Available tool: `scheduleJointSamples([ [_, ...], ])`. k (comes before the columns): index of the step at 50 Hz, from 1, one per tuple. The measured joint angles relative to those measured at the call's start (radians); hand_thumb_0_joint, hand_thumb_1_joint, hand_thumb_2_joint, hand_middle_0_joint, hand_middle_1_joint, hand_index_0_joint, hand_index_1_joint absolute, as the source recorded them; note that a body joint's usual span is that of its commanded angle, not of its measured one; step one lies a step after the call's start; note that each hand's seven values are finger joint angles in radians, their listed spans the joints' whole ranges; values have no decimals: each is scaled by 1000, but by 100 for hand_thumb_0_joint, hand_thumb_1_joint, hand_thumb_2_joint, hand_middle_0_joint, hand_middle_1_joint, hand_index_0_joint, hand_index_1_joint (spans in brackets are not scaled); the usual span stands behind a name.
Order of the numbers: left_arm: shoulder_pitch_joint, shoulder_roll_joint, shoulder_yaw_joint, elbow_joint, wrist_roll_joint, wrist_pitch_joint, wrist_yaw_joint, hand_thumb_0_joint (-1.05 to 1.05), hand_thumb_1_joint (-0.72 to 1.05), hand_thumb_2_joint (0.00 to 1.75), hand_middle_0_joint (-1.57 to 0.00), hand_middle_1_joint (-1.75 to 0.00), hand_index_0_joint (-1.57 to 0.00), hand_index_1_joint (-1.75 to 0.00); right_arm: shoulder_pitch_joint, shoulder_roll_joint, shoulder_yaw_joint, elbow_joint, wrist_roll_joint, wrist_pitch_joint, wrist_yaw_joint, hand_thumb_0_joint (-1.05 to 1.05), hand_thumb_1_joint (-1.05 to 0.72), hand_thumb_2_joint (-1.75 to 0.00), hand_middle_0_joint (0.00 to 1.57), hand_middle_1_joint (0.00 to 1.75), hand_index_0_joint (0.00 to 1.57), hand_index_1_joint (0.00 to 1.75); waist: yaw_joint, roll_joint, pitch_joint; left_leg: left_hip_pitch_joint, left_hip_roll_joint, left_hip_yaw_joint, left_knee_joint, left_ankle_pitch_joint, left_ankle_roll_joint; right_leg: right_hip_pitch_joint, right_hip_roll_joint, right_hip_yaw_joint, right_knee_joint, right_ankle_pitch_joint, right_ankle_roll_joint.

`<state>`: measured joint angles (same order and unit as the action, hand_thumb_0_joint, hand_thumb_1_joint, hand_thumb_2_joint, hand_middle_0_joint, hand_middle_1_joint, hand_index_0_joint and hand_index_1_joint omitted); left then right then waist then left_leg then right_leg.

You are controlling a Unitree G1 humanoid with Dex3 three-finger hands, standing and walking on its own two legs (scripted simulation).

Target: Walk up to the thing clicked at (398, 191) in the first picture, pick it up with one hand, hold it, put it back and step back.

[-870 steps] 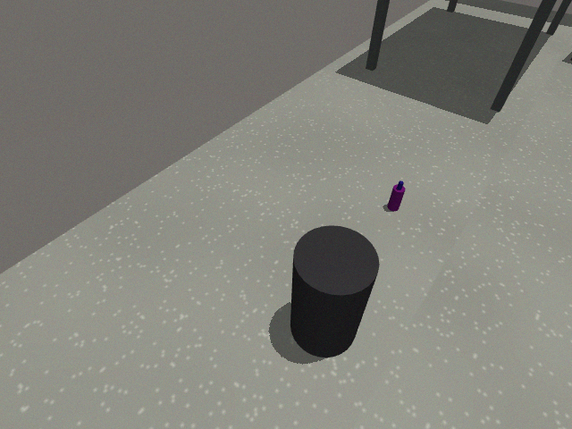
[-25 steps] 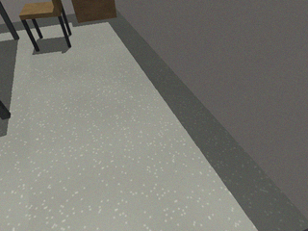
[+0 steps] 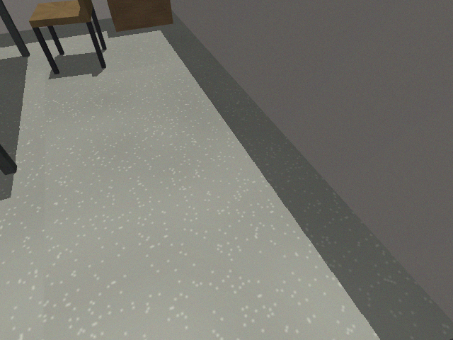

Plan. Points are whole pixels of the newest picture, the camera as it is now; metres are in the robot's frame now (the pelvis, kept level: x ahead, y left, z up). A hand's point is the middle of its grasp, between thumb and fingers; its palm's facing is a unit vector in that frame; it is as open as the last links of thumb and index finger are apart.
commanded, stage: stand
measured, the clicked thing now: out of the picture +0.00 +0.95 -0.70
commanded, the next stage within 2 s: walk up in 0.72 s
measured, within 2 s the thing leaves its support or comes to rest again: neither
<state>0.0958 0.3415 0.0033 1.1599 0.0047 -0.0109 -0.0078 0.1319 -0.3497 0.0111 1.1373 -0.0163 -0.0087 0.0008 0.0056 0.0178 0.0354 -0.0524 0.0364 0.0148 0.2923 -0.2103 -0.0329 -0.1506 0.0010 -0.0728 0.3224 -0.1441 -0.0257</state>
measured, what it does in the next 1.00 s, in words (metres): lifts its left foot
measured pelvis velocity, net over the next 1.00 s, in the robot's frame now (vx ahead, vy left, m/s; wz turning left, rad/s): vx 0.04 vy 0.04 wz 0.05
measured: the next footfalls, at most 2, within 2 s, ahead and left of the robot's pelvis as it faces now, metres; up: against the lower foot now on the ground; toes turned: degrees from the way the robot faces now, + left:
left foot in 1.08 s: +0.17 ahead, +0.23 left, +0.00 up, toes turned +7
right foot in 1.56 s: +0.46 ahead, -0.04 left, +0.00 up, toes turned -4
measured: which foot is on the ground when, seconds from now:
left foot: down 0.00-0.76, up 0.78-1.00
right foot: down 0.00-1.00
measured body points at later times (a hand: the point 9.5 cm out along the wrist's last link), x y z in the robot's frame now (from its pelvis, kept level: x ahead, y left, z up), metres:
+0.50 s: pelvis +0.01 +0.00 +0.00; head +0.01 -0.01 +0.45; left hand +0.08 +0.30 -0.13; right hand +0.08 -0.30 -0.14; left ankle -0.03 +0.14 -0.75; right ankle +0.02 -0.10 -0.75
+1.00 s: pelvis +0.04 +0.04 +0.00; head +0.04 +0.05 +0.45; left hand +0.05 +0.38 -0.13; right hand +0.13 -0.29 -0.11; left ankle +0.10 +0.20 -0.72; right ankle +0.02 -0.10 -0.75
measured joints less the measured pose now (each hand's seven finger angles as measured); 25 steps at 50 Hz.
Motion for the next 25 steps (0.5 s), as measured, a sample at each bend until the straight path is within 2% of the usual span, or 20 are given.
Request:
scheduleJointSamples([
  [25, -1, -2, -1, -4, -1, -4, 5, 0, 91, 90, -21, -30, -20, -30, -8, -3, -2, -9, 1, 3, -2, 1, -90, -90, 20, 30, 20, 30, -1, 0, -6, 12, 5, -2, -1, -10, -2, 15, 5, -2, -7, -8, -1],
])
